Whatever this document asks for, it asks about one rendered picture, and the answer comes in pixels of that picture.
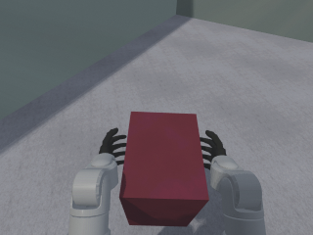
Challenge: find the robot left forearm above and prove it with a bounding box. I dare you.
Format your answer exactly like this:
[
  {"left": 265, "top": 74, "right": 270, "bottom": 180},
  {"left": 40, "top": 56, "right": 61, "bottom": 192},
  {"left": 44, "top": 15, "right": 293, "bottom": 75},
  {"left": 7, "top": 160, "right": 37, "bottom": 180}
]
[{"left": 67, "top": 153, "right": 118, "bottom": 235}]

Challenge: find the robot right forearm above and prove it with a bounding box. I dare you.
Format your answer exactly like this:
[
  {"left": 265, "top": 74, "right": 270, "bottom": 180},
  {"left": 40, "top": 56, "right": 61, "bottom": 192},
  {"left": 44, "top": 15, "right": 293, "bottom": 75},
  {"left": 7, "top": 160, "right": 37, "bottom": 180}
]
[{"left": 210, "top": 155, "right": 266, "bottom": 235}]

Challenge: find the robot right hand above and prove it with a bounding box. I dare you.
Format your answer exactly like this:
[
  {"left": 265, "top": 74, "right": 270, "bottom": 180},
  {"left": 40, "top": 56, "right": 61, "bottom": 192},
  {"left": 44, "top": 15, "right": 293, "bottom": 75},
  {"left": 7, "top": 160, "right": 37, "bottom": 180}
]
[{"left": 200, "top": 130, "right": 227, "bottom": 170}]

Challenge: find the carton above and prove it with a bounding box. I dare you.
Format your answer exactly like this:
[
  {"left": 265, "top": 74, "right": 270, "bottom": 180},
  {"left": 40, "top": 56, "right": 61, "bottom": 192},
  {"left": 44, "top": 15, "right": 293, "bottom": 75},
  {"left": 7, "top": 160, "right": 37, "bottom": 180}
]
[{"left": 119, "top": 112, "right": 209, "bottom": 227}]

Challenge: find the robot left hand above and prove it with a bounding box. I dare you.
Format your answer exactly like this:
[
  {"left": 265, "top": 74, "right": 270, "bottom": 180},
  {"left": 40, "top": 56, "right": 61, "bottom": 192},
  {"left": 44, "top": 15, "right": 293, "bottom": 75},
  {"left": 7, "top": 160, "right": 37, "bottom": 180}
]
[{"left": 99, "top": 127, "right": 127, "bottom": 165}]

